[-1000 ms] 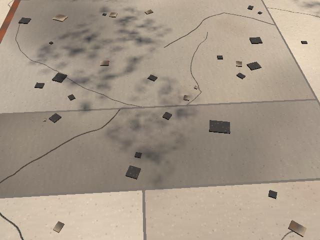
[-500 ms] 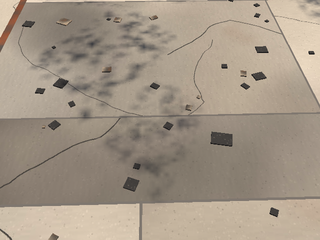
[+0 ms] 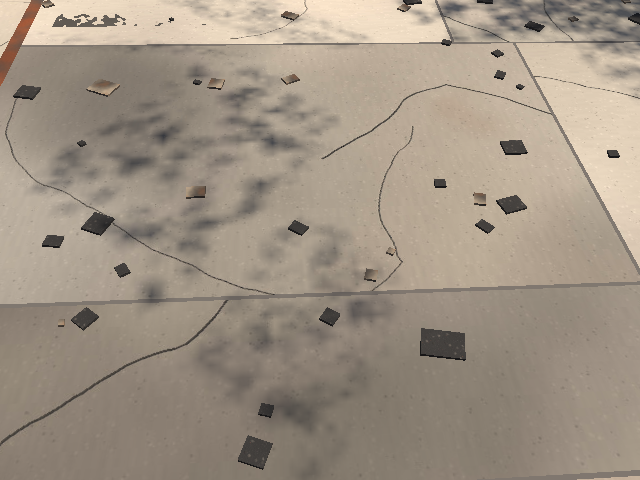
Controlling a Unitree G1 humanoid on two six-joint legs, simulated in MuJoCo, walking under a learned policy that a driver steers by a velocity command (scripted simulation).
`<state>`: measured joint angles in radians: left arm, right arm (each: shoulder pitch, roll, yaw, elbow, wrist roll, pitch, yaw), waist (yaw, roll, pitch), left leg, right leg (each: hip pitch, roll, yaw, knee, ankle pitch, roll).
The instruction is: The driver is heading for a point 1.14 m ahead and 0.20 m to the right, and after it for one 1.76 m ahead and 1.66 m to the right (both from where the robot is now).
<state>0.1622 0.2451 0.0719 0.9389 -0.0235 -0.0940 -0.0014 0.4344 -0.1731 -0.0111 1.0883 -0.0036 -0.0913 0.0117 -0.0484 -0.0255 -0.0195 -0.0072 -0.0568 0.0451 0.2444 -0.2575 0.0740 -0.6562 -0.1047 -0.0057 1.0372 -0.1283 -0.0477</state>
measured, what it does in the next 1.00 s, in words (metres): walks ahead: right foot, then left foot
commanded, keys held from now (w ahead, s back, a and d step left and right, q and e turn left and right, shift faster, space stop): w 0.84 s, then w+e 0.16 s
